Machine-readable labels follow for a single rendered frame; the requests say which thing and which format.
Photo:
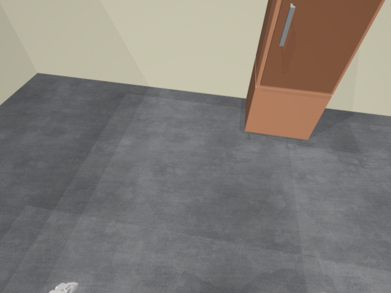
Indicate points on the handle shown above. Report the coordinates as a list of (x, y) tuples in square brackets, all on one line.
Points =
[(287, 25)]

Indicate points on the cupboard door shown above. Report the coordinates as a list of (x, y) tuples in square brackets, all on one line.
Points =
[(321, 39)]

